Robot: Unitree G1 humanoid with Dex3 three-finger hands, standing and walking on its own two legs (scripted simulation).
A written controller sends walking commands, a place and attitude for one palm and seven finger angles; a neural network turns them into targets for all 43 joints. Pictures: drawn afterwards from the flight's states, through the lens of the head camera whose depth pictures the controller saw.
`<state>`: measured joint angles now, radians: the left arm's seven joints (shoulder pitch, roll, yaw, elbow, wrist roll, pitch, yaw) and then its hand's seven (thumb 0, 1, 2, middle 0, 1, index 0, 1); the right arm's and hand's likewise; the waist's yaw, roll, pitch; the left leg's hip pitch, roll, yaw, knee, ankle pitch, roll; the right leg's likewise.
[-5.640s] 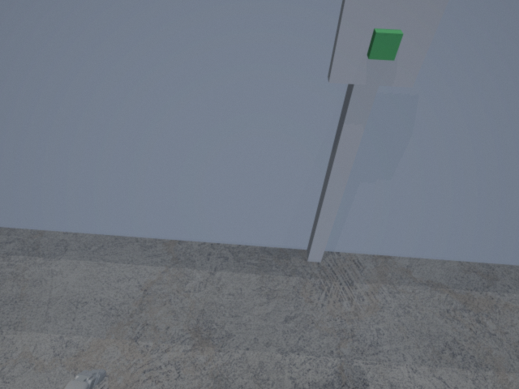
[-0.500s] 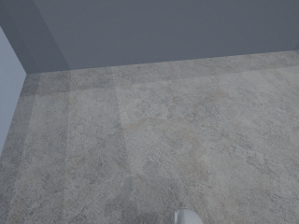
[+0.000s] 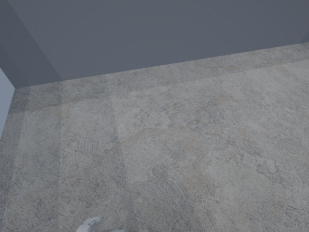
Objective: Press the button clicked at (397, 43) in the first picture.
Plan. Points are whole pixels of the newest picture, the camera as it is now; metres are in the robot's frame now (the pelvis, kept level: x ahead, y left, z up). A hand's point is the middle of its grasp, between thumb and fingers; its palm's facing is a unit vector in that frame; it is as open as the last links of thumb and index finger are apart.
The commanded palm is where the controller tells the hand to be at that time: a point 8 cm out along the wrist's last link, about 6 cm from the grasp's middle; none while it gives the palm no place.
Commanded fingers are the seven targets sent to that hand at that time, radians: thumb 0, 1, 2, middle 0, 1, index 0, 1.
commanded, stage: turn to face it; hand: left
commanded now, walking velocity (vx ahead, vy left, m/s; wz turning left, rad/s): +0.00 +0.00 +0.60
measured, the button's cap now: out of the picture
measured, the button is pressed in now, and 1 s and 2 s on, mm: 0 0 0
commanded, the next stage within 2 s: none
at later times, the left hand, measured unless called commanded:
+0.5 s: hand out of the picture +0.00 +0.30 -0.17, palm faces +0.31 -0.92 -0.24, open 7.4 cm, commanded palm none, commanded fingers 0.00 0.90 0.90 -0.20 -0.30 -0.20 -0.30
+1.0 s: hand out of the picture -0.06 +0.20 -0.14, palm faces +0.54 -0.78 -0.32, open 7.4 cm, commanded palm none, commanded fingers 0.00 0.90 0.90 -0.20 -0.30 -0.20 -0.30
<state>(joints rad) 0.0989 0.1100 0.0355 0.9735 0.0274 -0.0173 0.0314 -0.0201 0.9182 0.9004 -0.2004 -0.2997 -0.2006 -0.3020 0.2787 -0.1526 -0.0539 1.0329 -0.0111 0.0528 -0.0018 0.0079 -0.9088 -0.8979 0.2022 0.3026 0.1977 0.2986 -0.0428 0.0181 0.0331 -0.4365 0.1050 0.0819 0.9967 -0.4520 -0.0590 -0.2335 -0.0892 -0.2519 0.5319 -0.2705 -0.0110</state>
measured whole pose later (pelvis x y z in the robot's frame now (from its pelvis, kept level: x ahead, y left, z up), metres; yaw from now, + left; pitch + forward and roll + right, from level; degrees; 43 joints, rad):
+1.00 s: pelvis -0.02 -0.02 +0.01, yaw +33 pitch +1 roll +1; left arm 0.21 0.20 0.06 0.90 0.02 0.05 0.04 0.00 0.91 0.90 -0.20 -0.30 -0.20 -0.30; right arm 0.25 -0.26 -0.12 0.93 -0.03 0.09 0.02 0.01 -0.91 -0.90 0.20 0.30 0.20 0.30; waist -0.03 0.05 0.01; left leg -0.56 -0.13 -0.11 0.92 -0.36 -0.03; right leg -0.20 -0.01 -0.04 0.46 -0.28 -0.02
